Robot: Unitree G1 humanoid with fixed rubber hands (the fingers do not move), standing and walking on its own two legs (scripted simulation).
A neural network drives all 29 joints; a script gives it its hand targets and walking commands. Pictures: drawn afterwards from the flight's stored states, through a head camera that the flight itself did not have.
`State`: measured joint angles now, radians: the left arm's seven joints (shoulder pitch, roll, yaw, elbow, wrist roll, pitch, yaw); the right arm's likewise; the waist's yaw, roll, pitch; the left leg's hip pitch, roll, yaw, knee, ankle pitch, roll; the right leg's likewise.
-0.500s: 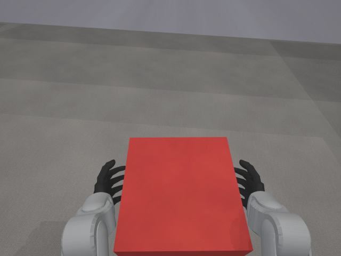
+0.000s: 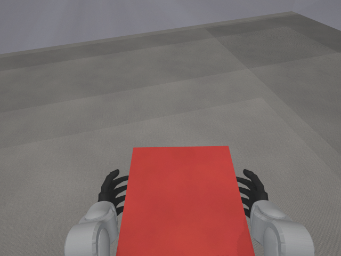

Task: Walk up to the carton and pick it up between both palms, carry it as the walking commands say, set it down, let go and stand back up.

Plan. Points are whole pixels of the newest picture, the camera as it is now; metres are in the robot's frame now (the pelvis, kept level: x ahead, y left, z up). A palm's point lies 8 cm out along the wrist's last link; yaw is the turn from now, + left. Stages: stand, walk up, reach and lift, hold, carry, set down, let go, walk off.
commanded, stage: carry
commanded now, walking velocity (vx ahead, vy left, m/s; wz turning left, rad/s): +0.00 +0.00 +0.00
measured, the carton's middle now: (181, 217) +0.23 -0.01 +0.00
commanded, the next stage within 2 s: none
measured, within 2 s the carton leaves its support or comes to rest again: neither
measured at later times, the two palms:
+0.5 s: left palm out of the picture +0.12 +0.18 +0.09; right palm (253, 252) +0.13 -0.12 +0.09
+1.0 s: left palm out of the picture +0.10 +0.17 +0.09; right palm out of the picture +0.11 -0.13 +0.09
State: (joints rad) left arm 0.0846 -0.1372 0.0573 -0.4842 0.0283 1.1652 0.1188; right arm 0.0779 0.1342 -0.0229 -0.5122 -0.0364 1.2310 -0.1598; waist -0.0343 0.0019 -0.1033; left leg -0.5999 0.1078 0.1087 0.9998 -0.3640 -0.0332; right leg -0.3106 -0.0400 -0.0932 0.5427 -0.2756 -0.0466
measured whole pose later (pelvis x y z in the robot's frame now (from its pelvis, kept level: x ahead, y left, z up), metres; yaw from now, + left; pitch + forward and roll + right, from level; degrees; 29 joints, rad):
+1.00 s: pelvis -0.11 +0.01 +0.00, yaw +4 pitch +3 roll +1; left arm 0.04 -0.13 0.06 -0.52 0.03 1.22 0.13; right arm 0.06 0.13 -0.03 -0.53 -0.05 1.24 -0.14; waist -0.01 0.00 -0.14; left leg -0.34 0.03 0.11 0.52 -0.23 0.01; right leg -0.44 -0.06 -0.15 0.46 -0.10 -0.03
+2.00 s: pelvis -0.21 +0.02 -0.02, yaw -16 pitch +5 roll +2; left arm 0.07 -0.14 0.02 -0.62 0.04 1.14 0.13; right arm 0.10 0.14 -0.03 -0.61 -0.01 1.14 -0.14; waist -0.03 -0.05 -0.02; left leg -0.48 0.00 0.05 0.88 -0.45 -0.02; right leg -0.58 0.01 0.05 0.49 0.00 -0.01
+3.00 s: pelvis -0.51 +0.14 +0.00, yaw -52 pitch +5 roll +4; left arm 0.11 -0.14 0.07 -0.62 0.04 1.16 0.11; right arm 0.08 0.13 0.02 -0.57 -0.03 1.18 -0.14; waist 0.03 -0.08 -0.08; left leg -0.30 -0.04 0.09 0.68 -0.49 -0.01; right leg -0.48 0.04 0.06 0.26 0.10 -0.02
